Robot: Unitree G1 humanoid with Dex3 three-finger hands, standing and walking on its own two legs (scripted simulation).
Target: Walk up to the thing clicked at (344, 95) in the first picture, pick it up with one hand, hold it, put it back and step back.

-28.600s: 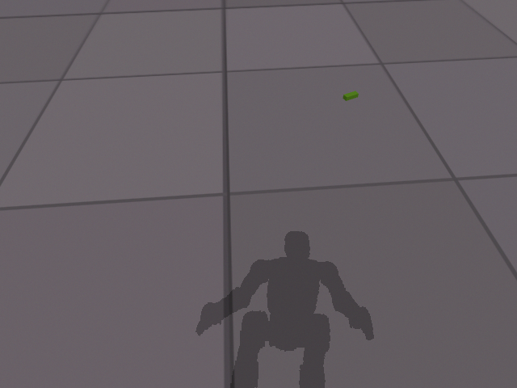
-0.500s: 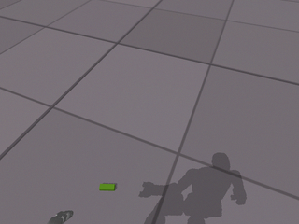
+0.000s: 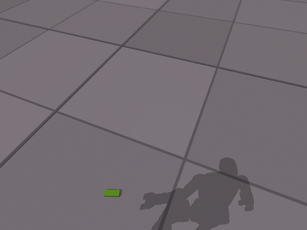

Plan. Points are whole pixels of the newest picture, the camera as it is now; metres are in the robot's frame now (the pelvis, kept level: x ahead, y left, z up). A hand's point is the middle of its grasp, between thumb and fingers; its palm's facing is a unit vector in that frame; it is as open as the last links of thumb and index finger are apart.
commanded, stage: stand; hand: left
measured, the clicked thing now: (112, 193) +0.44 +0.31 -0.77
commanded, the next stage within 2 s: rise first in 1.64 s
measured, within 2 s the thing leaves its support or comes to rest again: neither
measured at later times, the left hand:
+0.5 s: hand out of the picture +0.07 +0.25 -0.16, palm faces -0.02 -0.94 -0.34, open 7.4 cm
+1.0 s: hand out of the picture +0.08 +0.26 -0.16, palm faces -0.02 -0.94 -0.34, open 7.4 cm
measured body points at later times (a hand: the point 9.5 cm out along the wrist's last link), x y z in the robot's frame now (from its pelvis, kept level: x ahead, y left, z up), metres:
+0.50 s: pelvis +0.00 +0.00 +0.00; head +0.02 +0.00 +0.45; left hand +0.07 +0.30 -0.13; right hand +0.08 -0.30 -0.14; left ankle +0.02 +0.14 -0.75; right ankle +0.00 -0.11 -0.75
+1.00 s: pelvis +0.01 +0.01 +0.00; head +0.02 +0.00 +0.45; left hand +0.09 +0.31 -0.13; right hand +0.09 -0.29 -0.13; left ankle +0.02 +0.14 -0.75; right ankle +0.00 -0.11 -0.75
